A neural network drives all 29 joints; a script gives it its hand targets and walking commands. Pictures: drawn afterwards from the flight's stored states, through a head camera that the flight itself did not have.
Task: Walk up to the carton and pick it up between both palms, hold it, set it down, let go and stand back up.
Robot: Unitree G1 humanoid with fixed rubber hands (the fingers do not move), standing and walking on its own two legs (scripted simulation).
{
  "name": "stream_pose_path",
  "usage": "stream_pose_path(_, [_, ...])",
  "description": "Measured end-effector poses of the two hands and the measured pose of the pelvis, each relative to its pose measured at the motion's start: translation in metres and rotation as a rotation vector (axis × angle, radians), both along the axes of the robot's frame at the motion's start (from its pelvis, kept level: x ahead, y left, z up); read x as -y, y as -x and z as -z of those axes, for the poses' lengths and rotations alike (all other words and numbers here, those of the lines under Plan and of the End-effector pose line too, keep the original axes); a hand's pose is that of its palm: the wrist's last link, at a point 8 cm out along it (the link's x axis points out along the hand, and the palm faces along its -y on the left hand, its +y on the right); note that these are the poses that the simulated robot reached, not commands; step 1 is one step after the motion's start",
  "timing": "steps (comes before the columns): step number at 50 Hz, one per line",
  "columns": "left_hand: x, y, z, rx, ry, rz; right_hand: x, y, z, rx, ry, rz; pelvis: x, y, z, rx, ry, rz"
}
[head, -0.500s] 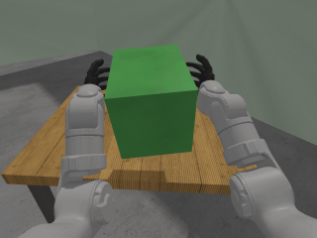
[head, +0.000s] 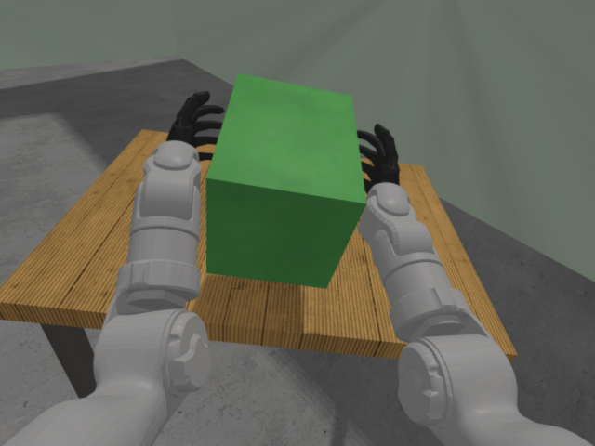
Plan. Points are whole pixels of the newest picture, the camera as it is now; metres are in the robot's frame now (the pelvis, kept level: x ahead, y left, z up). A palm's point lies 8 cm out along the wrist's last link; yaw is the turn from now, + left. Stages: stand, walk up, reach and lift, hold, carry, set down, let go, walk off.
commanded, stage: set down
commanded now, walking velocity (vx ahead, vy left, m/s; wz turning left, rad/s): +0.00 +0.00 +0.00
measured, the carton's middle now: (282, 180) +0.42 +0.01 +0.21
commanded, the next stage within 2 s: none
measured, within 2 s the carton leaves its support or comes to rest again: neither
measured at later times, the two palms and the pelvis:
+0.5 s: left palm (186, 149) +0.44 +0.14 +0.24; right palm (372, 190) +0.40 -0.11 +0.22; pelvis +0.01 +0.04 +0.00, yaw -2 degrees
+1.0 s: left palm (196, 158) +0.47 +0.13 +0.21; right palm (372, 189) +0.41 -0.12 +0.21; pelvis +0.02 +0.03 +0.00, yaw -3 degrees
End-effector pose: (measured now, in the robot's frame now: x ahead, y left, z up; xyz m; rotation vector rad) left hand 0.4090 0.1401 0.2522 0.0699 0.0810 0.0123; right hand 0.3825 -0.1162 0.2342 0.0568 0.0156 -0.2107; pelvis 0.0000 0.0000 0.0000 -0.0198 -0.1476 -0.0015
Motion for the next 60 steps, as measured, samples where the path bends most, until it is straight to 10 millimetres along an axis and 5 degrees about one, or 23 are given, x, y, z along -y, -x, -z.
stream_pose_path(7, [-0.004,-0.007,0.023,-0.011,0.003,0.010,-0.004,-0.004,0.014,-0.004,0.004,0.016,-0.010,-0.005,0.001,-0.009,0.011,0.000])
stream_pose_path(23, [-0.002,-0.030,0.012,-0.028,-0.038,0.060,-0.005,-0.013,0.014,-0.015,-0.038,0.068,-0.035,-0.012,0.001,-0.014,0.016,0.030])
stream_pose_path(39, [0.003,-0.045,0.040,-0.087,-0.031,0.105,0.000,-0.019,0.027,-0.061,-0.047,0.104,-0.033,-0.016,0.001,-0.049,0.014,0.041])
stream_pose_path(60, [0.007,-0.074,0.051,-0.137,-0.010,0.173,0.001,-0.034,0.025,-0.100,-0.057,0.163,-0.034,-0.023,0.000,-0.128,0.006,0.061])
